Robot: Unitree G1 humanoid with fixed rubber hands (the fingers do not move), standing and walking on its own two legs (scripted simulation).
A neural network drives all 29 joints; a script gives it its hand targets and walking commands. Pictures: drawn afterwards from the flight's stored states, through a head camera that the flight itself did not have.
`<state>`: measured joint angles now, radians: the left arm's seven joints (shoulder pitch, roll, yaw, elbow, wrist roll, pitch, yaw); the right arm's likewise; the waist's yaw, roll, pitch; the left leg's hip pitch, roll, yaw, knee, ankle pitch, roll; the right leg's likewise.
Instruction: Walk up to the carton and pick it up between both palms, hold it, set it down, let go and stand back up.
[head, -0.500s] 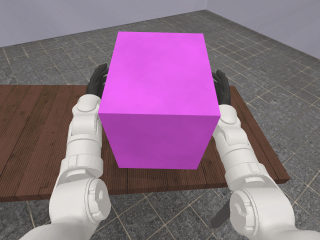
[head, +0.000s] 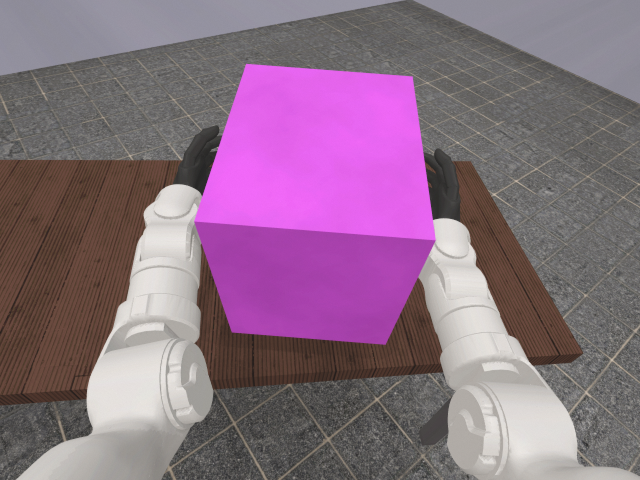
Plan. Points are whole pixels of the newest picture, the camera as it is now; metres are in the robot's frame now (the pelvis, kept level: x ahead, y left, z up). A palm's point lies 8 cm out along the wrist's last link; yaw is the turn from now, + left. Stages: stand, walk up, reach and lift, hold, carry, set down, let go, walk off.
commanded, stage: set down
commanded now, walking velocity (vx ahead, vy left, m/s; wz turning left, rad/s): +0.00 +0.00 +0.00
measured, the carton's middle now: (318, 209) +0.44 -0.01 +0.10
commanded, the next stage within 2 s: none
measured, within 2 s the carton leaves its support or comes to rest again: neither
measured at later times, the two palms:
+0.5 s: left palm (194, 189) +0.46 +0.16 +0.12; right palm (429, 226) +0.39 -0.15 +0.11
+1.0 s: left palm (198, 195) +0.48 +0.16 +0.09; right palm (416, 237) +0.41 -0.14 +0.08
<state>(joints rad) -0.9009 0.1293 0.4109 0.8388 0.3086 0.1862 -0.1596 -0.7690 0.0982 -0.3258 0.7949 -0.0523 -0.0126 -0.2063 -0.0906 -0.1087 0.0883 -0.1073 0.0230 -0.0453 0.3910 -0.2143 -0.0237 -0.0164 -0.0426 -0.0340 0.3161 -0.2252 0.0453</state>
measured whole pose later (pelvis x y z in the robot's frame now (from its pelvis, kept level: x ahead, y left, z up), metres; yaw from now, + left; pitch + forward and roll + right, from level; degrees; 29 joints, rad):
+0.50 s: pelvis +0.01 +0.00 +0.00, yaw +0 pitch -3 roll -1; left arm -0.94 0.16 0.41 0.94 0.31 0.14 -0.19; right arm -0.74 0.16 -0.41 0.80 -0.13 -0.05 -0.21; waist -0.09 -0.11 0.10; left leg -0.11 0.02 -0.05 0.39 -0.23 -0.02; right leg -0.02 -0.04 -0.03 0.31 -0.23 0.05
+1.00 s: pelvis +0.02 +0.01 +0.00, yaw +0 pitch +2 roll -1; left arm -0.95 0.17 0.41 0.98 0.31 0.08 -0.22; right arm -0.71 0.20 -0.46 0.80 -0.19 -0.14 -0.22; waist -0.09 -0.11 0.10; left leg -0.19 0.02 -0.05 0.39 -0.23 -0.02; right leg -0.10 -0.04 -0.03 0.31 -0.22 0.05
